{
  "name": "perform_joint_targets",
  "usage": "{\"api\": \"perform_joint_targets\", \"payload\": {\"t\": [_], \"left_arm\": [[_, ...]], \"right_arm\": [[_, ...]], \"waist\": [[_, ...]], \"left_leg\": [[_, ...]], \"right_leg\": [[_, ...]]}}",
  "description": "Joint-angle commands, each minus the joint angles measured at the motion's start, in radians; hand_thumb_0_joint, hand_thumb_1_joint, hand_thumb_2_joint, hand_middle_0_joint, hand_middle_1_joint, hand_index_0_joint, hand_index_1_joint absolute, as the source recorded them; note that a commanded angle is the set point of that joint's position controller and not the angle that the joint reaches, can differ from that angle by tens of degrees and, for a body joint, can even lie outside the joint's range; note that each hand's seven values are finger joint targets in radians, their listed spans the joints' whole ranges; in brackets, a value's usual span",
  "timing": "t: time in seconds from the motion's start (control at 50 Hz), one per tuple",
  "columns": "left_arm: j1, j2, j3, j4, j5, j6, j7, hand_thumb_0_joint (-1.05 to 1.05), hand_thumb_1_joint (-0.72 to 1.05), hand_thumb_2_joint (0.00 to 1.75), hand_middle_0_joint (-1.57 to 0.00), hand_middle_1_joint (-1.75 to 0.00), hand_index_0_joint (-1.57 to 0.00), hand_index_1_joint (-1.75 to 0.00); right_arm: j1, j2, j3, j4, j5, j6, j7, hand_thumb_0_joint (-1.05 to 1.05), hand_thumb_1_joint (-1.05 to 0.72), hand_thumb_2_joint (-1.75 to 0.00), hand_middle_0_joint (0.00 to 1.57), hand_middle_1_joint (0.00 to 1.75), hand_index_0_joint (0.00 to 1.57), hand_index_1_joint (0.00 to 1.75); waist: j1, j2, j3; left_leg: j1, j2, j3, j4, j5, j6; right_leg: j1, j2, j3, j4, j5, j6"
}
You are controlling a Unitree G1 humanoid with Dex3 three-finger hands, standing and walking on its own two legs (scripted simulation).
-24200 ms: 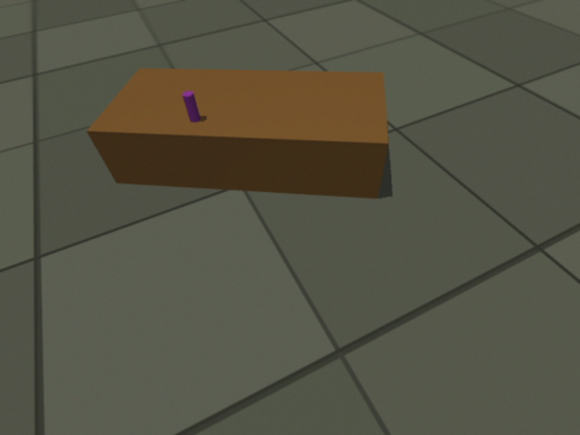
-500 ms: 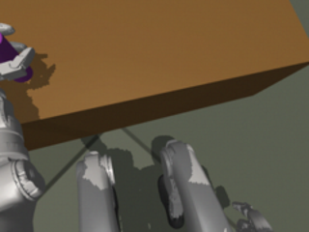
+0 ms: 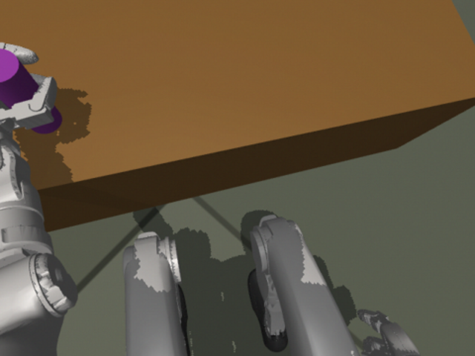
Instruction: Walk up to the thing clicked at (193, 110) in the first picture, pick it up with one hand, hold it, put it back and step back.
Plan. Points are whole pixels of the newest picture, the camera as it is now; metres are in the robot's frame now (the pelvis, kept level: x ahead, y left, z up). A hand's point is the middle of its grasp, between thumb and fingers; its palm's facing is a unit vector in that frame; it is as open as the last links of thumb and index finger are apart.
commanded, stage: settle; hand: left
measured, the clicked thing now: (24, 97) +0.52 +0.28 -0.01
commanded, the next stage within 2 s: lift in 0.72 s
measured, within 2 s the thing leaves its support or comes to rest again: leaves its support in 0.02 s
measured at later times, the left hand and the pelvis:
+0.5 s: hand out of the picture +0.53 +0.27 +0.09, palm faces +0.25 -0.97 -0.03, open 6.4 cm; pelvis +0.01 +0.00 +0.07, yaw +1 degrees
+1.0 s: hand out of the picture +0.52 +0.27 +0.13, palm faces +0.25 -0.97 -0.03, open 6.4 cm; pelvis +0.02 +0.01 +0.11, yaw +2 degrees
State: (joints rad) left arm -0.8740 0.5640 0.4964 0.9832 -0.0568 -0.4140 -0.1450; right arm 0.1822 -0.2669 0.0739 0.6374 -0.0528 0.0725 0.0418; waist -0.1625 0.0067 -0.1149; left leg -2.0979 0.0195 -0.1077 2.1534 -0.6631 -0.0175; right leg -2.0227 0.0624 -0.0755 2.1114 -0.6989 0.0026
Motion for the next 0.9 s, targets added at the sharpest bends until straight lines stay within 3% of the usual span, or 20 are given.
{"api": "perform_joint_targets", "payload": {"t": [0.0,0.02,0.1,0.12,0.14,0.18,0.22,0.24,0.32,0.4,0.44,0.52,0.54,0.56,0.6,0.68,0.74,0.76,0.84,0.88], "left_arm": [[-0.505,0.342,0.055,-0.4,-0.048,-0.083,0.019,0.0,0.5,1.17,-1.29,-1.32,-1.31,-1.31],[-0.468,0.339,0.065,-0.369,-0.047,-0.077,0.026,0.0,0.49,1.17,-1.28,-1.32,-1.3,-1.31],[-0.467,0.294,0.008,-0.335,-0.048,-0.067,0.02,0.0,0.47,1.18,-1.26,-1.32,-1.28,-1.31],[-0.446,0.307,0.034,-0.326,-0.046,-0.062,0.019,0.0,0.45,1.17,-1.27,-1.32,-1.29,-1.31],[-0.415,0.3,0.028,-0.276,-0.04,-0.052,0.017,0.0,0.44,1.16,-1.25,-1.31,-1.27,-1.29],[-0.381,0.227,-0.005,-0.21,-0.049,-0.043,0.004,0.0,0.45,1.17,-1.24,-1.3,-1.27,-1.29],[-0.331,0.227,0.009,-0.158,-0.052,-0.03,0.004,0.0,0.5,1.19,-1.26,-1.32,-1.28,-1.3],[-0.347,0.276,0.049,-0.211,-0.052,-0.033,0.011,0.0,0.49,1.2,-1.27,-1.32,-1.29,-1.31],[-0.345,0.236,0.025,-0.207,-0.058,-0.029,0.006,0.0,0.52,1.23,-1.29,-1.34,-1.31,-1.33],[-0.42,0.261,0.015,-0.29,-0.042,-0.041,0.009,0.0,0.57,1.2,-1.28,-1.32,-1.31,-1.3],[-0.434,0.294,0.031,-0.333,-0.043,-0.051,0.012,0.0,0.56,1.21,-1.29,-1.33,-1.31,-1.31],[-0.469,0.278,0.006,-0.339,-0.044,-0.059,0.017,0.0,0.58,1.25,-1.29,-1.34,-1.3,-1.33],[-0.444,0.302,0.031,-0.336,-0.042,-0.059,0.022,0.0,0.58,1.25,-1.29,-1.35,-1.31,-1.34],[-0.437,0.296,0.018,-0.323,-0.041,-0.054,0.02,0.0,0.59,1.25,-1.3,-1.35,-1.32,-1.34],[-0.452,0.266,-0.001,-0.338,-0.046,-0.054,0.02,0.0,0.6,1.27,-1.31,-1.37,-1.33,-1.35],[-0.381,0.235,0.013,-0.251,-0.049,-0.04,0.023,0.0,0.59,1.28,-1.31,-1.37,-1.33,-1.35],[-0.367,0.199,-0.02,-0.216,-0.046,-0.035,0.019,0.0,0.6,1.27,-1.29,-1.36,-1.32,-1.35],[-0.341,0.221,0.014,-0.201,-0.047,-0.034,0.022,0.0,0.64,1.28,-1.31,-1.37,-1.34,-1.35],[-0.369,0.19,-0.014,-0.22,-0.053,-0.045,0.006,0.0,0.56,1.22,-1.3,-1.38,-1.35,-1.34],[-0.374,0.24,0.015,-0.269,-0.054,-0.056,0.009,0.0,0.53,1.21,-1.31,-1.38,-1.35,-1.35]], "right_arm": [[0.19,-0.218,-0.086,-0.045,0.011,-0.012,-0.035,0.0,-0.88,-0.89,0.2,0.3,0.2,0.3],[0.189,-0.213,-0.086,-0.042,0.01,-0.014,-0.038,0.0,-0.88,-0.89,0.2,0.3,0.2,0.3],[0.203,-0.191,-0.083,-0.001,0.009,-0.024,-0.045,0.0,-0.88,-0.89,0.2,0.3,0.2,0.3],[0.195,-0.197,-0.088,-0.015,0.01,-0.027,-0.047,0.0,-0.88,-0.89,0.2,0.3,0.2,0.3],[0.198,-0.199,-0.088,-0.005,0.01,-0.03,-0.047,0.0,-0.88,-0.89,0.2,0.3,0.2,0.3],[0.2,-0.192,-0.086,0.007,0.014,-0.031,-0.045,0.0,-0.88,-0.89,0.2,0.3,0.2,0.3],[0.193,-0.195,-0.085,-0.004,0.019,-0.032,-0.043,0.0,-0.87,-0.89,0.2,0.3,0.2,0.3],[0.187,-0.2,-0.091,-0.024,0.021,-0.032,-0.044,0.0,-0.86,-0.89,0.2,0.3,0.2,0.3],[0.185,-0.192,-0.091,-0.044,0.026,-0.035,-0.041,0.0,-0.86,-0.89,0.2,0.3,0.2,0.3],[0.197,-0.193,-0.097,-0.042,0.022,-0.042,-0.043,0.0,-0.86,-0.89,0.2,0.3,0.2,0.3],[0.199,-0.192,-0.098,-0.045,0.021,-0.045,-0.045,0.0,-0.86,-0.89,0.2,0.3,0.2,0.3],[0.217,-0.185,-0.096,-0.008,0.018,-0.048,-0.049,0.0,-0.87,-0.89,0.2,0.3,0.2,0.3],[0.216,-0.186,-0.099,-0.006,0.016,-0.05,-0.049,0.0,-0.87,-0.89,0.2,0.3,0.2,0.3],[0.209,-0.187,-0.094,0.0,0.018,-0.049,-0.049,0.0,-0.87,-0.89,0.2,0.3,0.2,0.3],[0.205,-0.19,-0.096,-0.014,0.02,-0.05,-0.05,0.0,-0.87,-0.89,0.2,0.3,0.2,0.3],[0.19,-0.191,-0.097,-0.02,0.024,-0.056,-0.05,0.0,-0.86,-0.89,0.2,0.3,0.2,0.3],[0.208,-0.182,-0.093,0.0,0.024,-0.058,-0.046,0.0,-0.86,-0.89,0.2,0.3,0.2,0.3],[0.199,-0.188,-0.096,-0.024,0.025,-0.059,-0.046,0.0,-0.86,-0.89,0.2,0.3,0.2,0.3],[0.198,-0.182,-0.097,-0.024,0.024,-0.064,-0.042,0.0,-0.88,-0.89,0.2,0.3,0.2,0.3],[0.196,-0.18,-0.096,-0.029,0.026,-0.065,-0.042,0.0,-0.88,-0.89,0.2,0.3,0.2,0.3]], "waist": [[0.021,0.282,-0.83],[0.021,0.256,-0.819],[0.005,0.211,-0.757],[0.008,0.212,-0.76],[0.01,0.213,-0.736],[0.002,0.193,-0.673],[0.009,0.169,-0.623],[0.027,0.167,-0.643],[0.02,0.137,-0.651],[0.022,0.211,-0.747],[0.035,0.217,-0.791],[0.022,0.245,-0.755],[0.035,0.247,-0.776],[0.042,0.267,-0.766],[0.026,0.266,-0.767],[0.019,0.224,-0.688],[0.008,0.2,-0.649],[0.015,0.173,-0.657],[0.008,0.19,-0.671],[0.037,0.209,-0.712]], "left_leg": [[0.627,0.012,0.031,-0.304,0.178,0.043],[0.619,0.012,0.037,-0.3,0.203,0.048],[0.587,0.014,0.054,-0.307,0.203,0.061],[0.6,0.013,0.053,-0.32,0.203,0.061],[0.613,0.014,0.052,-0.326,0.22,0.06],[0.617,0.016,0.041,-0.35,0.207,0.057],[0.601,0.017,0.029,-0.378,0.184,0.056],[0.607,0.017,0.03,-0.389,0.179,0.054],[0.605,0.017,0.044,-0.41,0.195,0.06],[0.734,0.02,0.032,-0.431,0.282,0.052],[0.776,0.019,0.036,-0.438,0.314,0.053],[0.794,0.017,0.034,-0.474,0.246,0.051],[0.808,0.016,0.036,-0.475,0.271,0.051],[0.843,0.018,0.028,-0.498,0.249,0.047],[0.878,0.02,0.016,-0.515,0.275,0.043],[0.867,0.022,0.005,-0.533,0.286,0.043],[0.852,0.022,0.005,-0.538,0.297,0.046],[0.842,0.02,0.01,-0.536,0.313,0.049],[0.858,0.019,0.013,-0.544,0.313,0.048],[0.883,0.016,0.016,-0.56,0.304,0.046]], "right_leg": [[0.415,-0.003,0.004,-0.3,0.222,-0.046],[0.437,-0.001,0.007,-0.314,0.244,-0.043],[0.492,0.0,0.041,-0.383,0.26,-0.032],[0.493,-0.001,0.036,-0.391,0.26,-0.034],[0.485,0.0,0.032,-0.39,0.273,-0.038],[0.444,0.001,0.019,-0.399,0.249,-0.043],[0.437,0.002,0.009,-0.409,0.219,-0.045],[0.453,0.0,0.009,-0.413,0.217,-0.046],[0.52,0.003,0.022,-0.454,0.246,-0.041],[0.529,0.0,0.018,-0.449,0.303,-0.047],[0.56,0.0,0.024,-0.466,0.328,-0.045],[0.556,-0.001,0.029,-0.502,0.268,-0.046],[0.572,-0.001,0.031,-0.502,0.288,-0.046],[0.547,-0.002,0.029,-0.508,0.257,-0.051],[0.548,-0.003,0.02,-0.514,0.274,-0.053],[0.537,-0.007,0.013,-0.53,0.286,-0.052],[0.55,-0.006,0.009,-0.543,0.295,-0.049],[0.573,-0.008,0.01,-0.548,0.314,-0.048],[0.577,-0.008,0.014,-0.558,0.316,-0.049],[0.609,-0.01,0.019,-0.566,0.306,-0.049]]}}
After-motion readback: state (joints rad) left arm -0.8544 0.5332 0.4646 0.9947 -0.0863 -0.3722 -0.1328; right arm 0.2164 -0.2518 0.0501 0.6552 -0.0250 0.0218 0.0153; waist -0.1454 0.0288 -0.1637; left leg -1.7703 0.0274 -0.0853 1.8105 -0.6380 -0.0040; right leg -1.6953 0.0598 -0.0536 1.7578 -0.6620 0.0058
